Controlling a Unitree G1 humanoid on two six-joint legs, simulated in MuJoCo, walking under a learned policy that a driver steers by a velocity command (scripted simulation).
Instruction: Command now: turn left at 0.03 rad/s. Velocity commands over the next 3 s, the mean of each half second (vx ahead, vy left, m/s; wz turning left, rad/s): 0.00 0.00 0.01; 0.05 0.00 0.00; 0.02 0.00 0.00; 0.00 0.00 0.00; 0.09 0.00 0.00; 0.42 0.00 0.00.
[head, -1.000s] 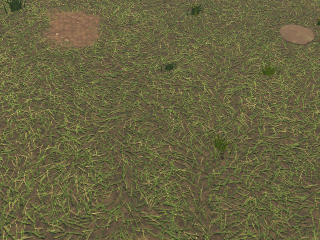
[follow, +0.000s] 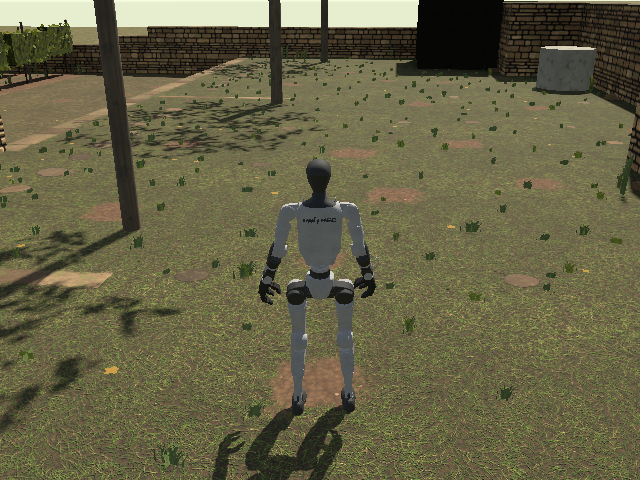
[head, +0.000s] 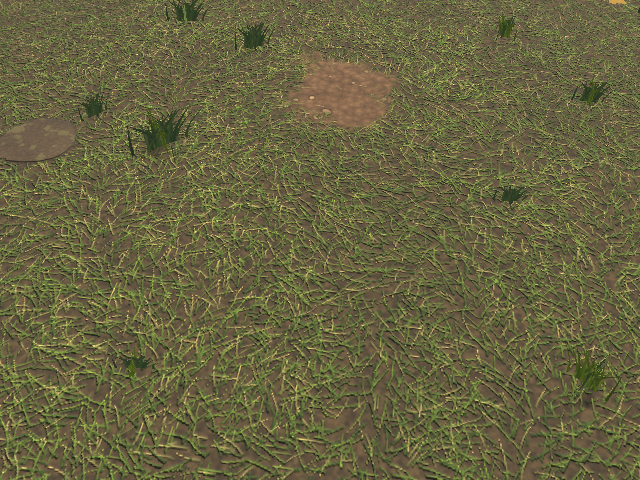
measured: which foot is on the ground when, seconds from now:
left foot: down 0.00-1.00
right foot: down 0.00-1.00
